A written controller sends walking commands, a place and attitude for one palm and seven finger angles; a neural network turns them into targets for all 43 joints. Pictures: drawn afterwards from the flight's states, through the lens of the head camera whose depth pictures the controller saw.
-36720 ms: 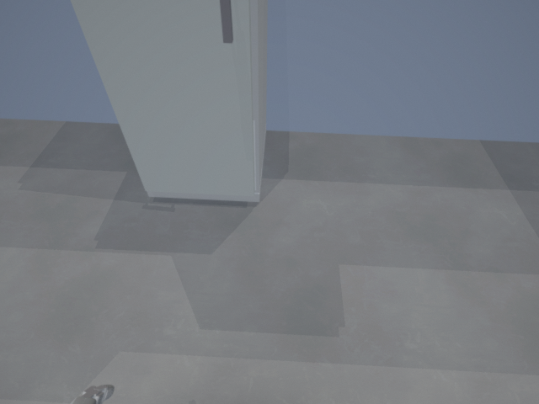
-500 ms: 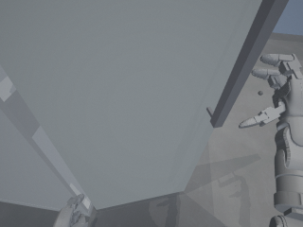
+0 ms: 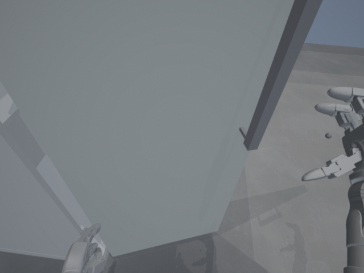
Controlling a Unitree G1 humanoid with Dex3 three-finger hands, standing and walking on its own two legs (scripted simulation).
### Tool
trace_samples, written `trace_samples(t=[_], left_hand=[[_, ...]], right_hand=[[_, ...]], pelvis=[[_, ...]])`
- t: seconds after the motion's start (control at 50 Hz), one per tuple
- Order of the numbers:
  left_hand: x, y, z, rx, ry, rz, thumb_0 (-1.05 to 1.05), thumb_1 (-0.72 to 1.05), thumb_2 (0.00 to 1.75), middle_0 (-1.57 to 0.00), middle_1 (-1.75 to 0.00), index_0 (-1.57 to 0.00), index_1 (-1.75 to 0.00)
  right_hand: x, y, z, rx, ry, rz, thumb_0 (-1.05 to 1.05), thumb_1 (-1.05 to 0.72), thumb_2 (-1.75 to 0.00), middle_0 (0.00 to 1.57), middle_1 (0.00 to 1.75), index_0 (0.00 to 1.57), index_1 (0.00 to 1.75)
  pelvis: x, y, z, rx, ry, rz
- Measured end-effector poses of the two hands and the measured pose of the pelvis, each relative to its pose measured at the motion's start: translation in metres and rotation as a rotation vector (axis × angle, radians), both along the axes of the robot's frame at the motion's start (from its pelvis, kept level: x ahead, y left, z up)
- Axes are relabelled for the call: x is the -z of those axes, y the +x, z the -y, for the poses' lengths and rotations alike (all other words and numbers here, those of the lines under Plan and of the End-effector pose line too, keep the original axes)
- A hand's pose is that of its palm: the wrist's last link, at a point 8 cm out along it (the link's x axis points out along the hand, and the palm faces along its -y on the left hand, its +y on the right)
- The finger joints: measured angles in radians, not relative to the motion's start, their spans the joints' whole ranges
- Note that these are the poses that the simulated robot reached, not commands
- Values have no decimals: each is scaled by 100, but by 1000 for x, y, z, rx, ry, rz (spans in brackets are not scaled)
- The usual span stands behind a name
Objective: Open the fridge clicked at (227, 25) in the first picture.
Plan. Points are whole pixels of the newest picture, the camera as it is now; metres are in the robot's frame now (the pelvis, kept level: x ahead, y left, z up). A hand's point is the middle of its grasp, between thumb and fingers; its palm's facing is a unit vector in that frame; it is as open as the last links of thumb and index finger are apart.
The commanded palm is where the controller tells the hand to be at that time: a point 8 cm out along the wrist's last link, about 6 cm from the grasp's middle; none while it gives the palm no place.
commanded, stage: slip the hand off the handle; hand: right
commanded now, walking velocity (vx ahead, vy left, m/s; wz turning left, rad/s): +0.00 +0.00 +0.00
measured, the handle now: (266, 82) +0.43 -0.15 +0.24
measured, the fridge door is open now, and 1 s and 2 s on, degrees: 70 70 70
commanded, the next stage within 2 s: draw the hand back to the body in 0.26 s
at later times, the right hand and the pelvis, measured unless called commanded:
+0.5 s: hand (345, 167) +0.25 -0.24 +0.20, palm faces +0.09 +0.99 -0.13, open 14.7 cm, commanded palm +0.22 -0.28 +0.21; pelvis +0.00 +0.00 +0.00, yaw -2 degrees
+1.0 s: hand (362, 186) +0.23 -0.27 +0.19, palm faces +0.34 +0.90 -0.25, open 14.1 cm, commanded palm +0.18 -0.29 +0.20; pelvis +0.00 +0.00 +0.00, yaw -2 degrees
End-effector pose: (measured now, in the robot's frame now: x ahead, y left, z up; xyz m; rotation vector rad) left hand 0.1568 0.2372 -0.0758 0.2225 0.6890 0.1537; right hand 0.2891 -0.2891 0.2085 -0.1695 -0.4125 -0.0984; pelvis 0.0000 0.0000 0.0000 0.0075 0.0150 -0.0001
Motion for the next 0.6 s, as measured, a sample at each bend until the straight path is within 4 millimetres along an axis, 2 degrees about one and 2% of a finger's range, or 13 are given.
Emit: trace_samples(t=[0.18,0.36,0.42,0.54,0.6], left_hand=[[-13,25,15,68,-24,101,2,90,90,-21,-30,-20,-30],[-14,28,20,105,-16,119,2,90,90,-21,-30,-20,-30],[-13,27,20,107,-14,118,2,90,90,-21,-30,-20,-30],[-14,27,20,74,-37,137,2,90,90,-21,-30,-20,-30],[-19,31,21,72,-48,171,2,90,90,-21,-30,-20,-30]], right_hand=[[-4,-37,3,-2,-12,10,-2,55,-19,25,115,26,115],[-3,-66,5,13,-25,10,-2,55,-19,26,115,26,115],[-4,-68,4,5,-15,7,-2,55,-19,25,115,26,115],[13,-58,8,-24,60,-280,-2,55,-19,25,115,26,115],[14,-59,11,-31,81,-356,-2,55,-19,25,115,26,115]], pelvis=[[0,-1,-1,10,2,19],[0,-4,-3,23,4,34],[1,-5,-3,27,5,39],[-3,-4,-2,29,2,54],[-4,-2,-1,28,0,60]])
